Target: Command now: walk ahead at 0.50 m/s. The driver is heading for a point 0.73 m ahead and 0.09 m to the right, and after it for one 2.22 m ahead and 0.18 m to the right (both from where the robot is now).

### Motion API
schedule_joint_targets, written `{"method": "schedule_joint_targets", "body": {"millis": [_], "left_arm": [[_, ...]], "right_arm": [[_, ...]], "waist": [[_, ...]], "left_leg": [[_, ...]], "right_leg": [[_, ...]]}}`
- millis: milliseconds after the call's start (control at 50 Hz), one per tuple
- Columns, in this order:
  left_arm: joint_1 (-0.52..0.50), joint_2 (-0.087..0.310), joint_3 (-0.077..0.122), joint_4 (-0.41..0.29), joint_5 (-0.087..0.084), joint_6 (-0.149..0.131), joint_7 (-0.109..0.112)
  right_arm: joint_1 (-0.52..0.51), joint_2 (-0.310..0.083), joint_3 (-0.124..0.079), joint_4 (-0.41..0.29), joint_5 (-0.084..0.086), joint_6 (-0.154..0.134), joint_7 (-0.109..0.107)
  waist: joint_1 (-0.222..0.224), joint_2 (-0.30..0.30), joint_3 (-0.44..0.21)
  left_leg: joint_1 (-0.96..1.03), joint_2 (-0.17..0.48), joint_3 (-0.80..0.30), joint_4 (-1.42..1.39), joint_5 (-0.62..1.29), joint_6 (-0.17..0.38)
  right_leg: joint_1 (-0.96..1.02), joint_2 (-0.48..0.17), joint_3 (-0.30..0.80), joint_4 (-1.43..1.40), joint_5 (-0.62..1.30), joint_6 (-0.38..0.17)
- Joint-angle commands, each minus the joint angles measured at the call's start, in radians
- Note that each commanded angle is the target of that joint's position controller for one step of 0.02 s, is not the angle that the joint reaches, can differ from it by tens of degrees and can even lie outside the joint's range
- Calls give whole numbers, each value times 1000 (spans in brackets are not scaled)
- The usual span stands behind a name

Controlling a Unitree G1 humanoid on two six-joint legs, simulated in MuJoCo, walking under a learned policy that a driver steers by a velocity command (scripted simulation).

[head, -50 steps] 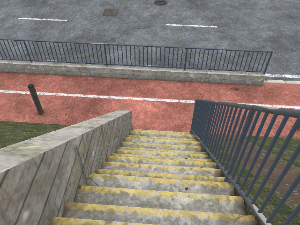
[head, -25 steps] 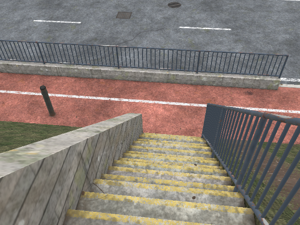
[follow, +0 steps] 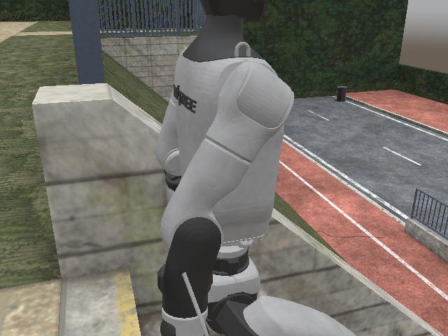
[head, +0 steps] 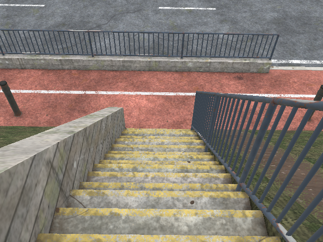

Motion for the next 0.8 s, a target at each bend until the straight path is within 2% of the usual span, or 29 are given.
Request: {"method": "schedule_joint_targets", "body": {"millis": [20, 80, 160, 180, 200, 220, 240, 260, 280, 300, 320, 340, 360, 380, 400, 420, 440, 460, 480, 500, 540, 580, 620, 660, 720, 740, 760, 780, 800], "left_arm": [[-10, 5, -15, -32, -4, -18, 6], [-47, 35, -10, -63, 11, 5, 25], [-190, 45, -10, -96, -7, -10, 27], [-216, 81, 35, -80, -195, -27, 78], [33, 88, 9, 20, -33, -37, 52], [394, 161, 76, 125, -31, -52, 44], [626, 274, 123, 180, -18, -43, 23], [518, 355, 137, 159, -45, -41, 0], [482, 346, 149, 156, -24, -30, -4], [412, 316, 143, 152, -44, -24, -8], [297, 169, 93, 146, -23, -27, -3], [259, 73, 64, 144, 6, -28, -4], [215, -77, 20, 138, 11, -58, 33], [244, -66, 18, 170, 3, -83, 60], [184, -74, 4, 141, -40, -102, 80], [188, -19, 4, 150, -33, -117, 81], [171, 47, 13, 164, -5, -126, 82], [173, 59, 10, 160, 2, -133, 83], [227, 19, -4, 211, 2, -137, 93], [332, 17, -5, 236, -19, -144, 114], [467, -51, -27, 288, -11, -134, 141], [455, -48, -42, 269, 2, -107, 119], [361, -19, -37, 225, -15, -103, 96], [320, 9, -28, 196, -26, -114, 109], [367, 24, -17, 213, -35, -95, 118], [328, 45, -7, 200, -26, -78, 114], [349, 56, 9, 219, 3, -62, 93], [354, 80, 28, 228, -23, -59, 68], [289, 127, 35, 213, 7, -43, 28]], "right_arm": [[5, -104, 3, -46, -4, -42, -23], [-13, -99, 16, -66, 19, -14, -11], [103, -135, -7, -14, 37, 42, -20], [43, -269, -75, -41, 106, 86, -56], [86, -108, 0, -3, -20, 71, -5], [38, -164, -10, 6, -14, 78, 65], [167, -127, -26, 41, 16, 66, 116], [143, -119, -44, -37, 72, 45, 135], [25, -154, -48, -106, 98, 32, 127], [-104, -163, -38, -188, 110, 19, 100], [-94, -99, -9, -170, 97, 26, 70], [-78, -73, 2, -155, 87, 38, 53], [-61, -40, 11, -150, 48, 52, 52], [-95, -41, 9, -167, 37, 66, 63], [-97, -66, -1, -141, 25, 72, 82], [-161, -76, -9, -140, 12, 78, 106], [-123, -67, -1, -113, 8, 69, 132], [-147, -114, -11, -134, 3, 53, 134], [-216, -121, -2, -160, -2, 49, 117], [-282, -153, -7, -181, -9, 46, 95], [-354, -123, 20, -179, 3, 47, 73], [-393, -110, 27, -164, -5, 62, 93], [-390, -150, 19, -191, -20, 68, 100], [-422, -164, 19, -211, -19, 62, 97], [-448, -179, 4, -221, -19, 75, 92], [-395, -181, -1, -204, -19, 72, 88], [-243, -211, -21, -142, -7, 67, 78], [-92, -262, -58, -73, 22, 51, 55], [277, -283, -106, 42, 9, 44, 44]], "waist": [[25, 69, 109], [46, 124, 164], [-59, 113, 187], [-103, 161, 200], [25, 28, 102], [207, 11, 53], [267, -283, -130], [155, -205, -232], [194, -95, -203], [199, -53, -96], [112, 81, 23], [51, 120, 133], [12, 135, 199], [20, 16, 217], [43, 61, 193], [55, -12, 182], [17, -55, 122], [20, 20, 105], [53, 53, 116], [106, 65, 120], [160, 79, 150], [137, 51, 151], [100, 35, 183], [119, 28, 155], [148, -6, 157], [125, -7, 158], [79, 56, 114], [30, 143, 110], [-146, 139, 65]], "left_leg": [[-360, 196, -180, -89, 73, 160], [-404, 208, -253, 4, -52, 171], [28, 293, -428, 176, 184, 168], [36, 226, -265, 306, 372, 147], [-43, 208, -321, 468, 215, 86], [-304, 179, -272, 718, 250, 51], [-606, -61, -159, 1300, -344, -41], [-796, -31, -114, 1429, -367, -31], [-944, -12, -105, 1466, -346, -39], [-1112, 44, -106, 1438, -275, -39], [-1044, 146, -208, 1283, -19, 4], [-918, 198, -217, 1156, 100, 16], [-820, 252, -228, 850, 362, 38], [-798, 230, -163, 783, 389, 47], [-619, 220, -124, 481, 652, 44], [-487, 197, -82, 515, 743, 23], [-434, 192, -102, 632, 796, 3], [-438, 175, -99, 632, 747, 2], [-638, 228, -216, 521, 821, -8], [-860, 224, -226, 340, 853, -15], [-996, 239, -244, 128, 1025, -46], [-583, 191, -123, 152, 1161, -32], [-336, 149, -76, 212, 1021, -39], [-267, 141, -53, 61, 940, -56], [-289, 157, -67, -147, 738, -38], [-203, 169, -89, -230, 686, -17], [16, 151, -64, -324, 701, 0], [145, 159, -66, -612, 821, 31], [620, 151, 21, -451, 874, 55]], "right_leg": [[329, 17, -20, -328, 304, -3], [447, 50, -49, -366, 148, 19], [311, 19, -3, -746, -134, 8], [437, 44, -36, -762, -190, 28], [695, 17, -33, -859, 38, -2], [1125, 35, -100, -811, 47, -34], [1536, -95, 0, -501, 519, -213], [1596, -208, 104, -384, 710, -254], [1541, -257, 184, -426, 554, -320], [1375, -320, 335, -542, 28, -350], [1084, -312, 329, -623, -313, -289], [804, -315, 304, -689, -308, -287], [612, -202, 179, -703, -323, -219], [543, -117, 130, -696, -395, -166], [365, -56, 42, -731, -549, -174], [223, -10, 36, -716, -623, -180], [196, 4, 48, -630, -644, -184], [214, -8, 57, -588, -613, -195], [399, -57, 151, -548, -602, -221], [671, -80, 202, -495, -586, -208], [803, -90, 279, -379, -629, -223], [418, -21, 193, -371, -760, -222], [195, 11, 158, -379, -831, -211], [290, 47, 131, -255, -854, -179], [590, -11, 218, -104, -612, -154], [612, -34, 245, -35, -522, -135], [592, 0, 194, 103, -399, -103], [642, 62, 160, 315, -356, -70], [267, 118, 145, 650, -471, -44]]}}
Keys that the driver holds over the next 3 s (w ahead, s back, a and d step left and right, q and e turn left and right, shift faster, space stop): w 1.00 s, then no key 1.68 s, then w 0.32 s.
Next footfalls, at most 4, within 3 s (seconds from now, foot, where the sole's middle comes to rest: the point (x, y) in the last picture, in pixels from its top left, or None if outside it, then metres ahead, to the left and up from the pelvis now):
0.22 right None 0.24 -0.15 -0.94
0.80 left None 0.51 0.08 -1.16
1.16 right None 0.67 -0.13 -1.36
1.46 left None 0.71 0.08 -1.36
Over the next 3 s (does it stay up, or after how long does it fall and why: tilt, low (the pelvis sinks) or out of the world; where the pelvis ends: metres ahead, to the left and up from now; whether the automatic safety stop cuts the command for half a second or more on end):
stays up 0.73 -0.03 -0.61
